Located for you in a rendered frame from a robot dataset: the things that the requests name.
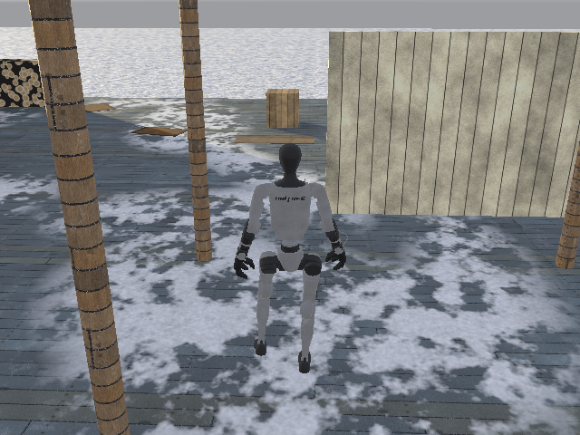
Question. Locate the robot right upper arm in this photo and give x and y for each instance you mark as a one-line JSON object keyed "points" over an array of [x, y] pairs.
{"points": [[323, 205]]}

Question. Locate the left robot thigh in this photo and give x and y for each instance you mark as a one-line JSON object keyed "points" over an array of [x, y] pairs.
{"points": [[268, 263]]}

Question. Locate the robot left upper arm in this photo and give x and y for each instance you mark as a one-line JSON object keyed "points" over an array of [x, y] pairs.
{"points": [[261, 191]]}

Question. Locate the robot right shin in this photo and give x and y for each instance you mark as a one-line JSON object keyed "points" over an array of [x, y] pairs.
{"points": [[307, 331]]}

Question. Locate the right robot hand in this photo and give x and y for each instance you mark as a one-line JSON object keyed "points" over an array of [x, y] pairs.
{"points": [[332, 256]]}

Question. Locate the left robot hand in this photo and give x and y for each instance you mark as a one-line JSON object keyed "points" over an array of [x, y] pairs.
{"points": [[239, 264]]}

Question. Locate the left robot forearm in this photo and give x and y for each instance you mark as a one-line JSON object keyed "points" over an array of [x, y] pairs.
{"points": [[245, 243]]}

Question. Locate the right robot forearm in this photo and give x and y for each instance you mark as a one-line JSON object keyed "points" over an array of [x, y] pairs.
{"points": [[335, 240]]}

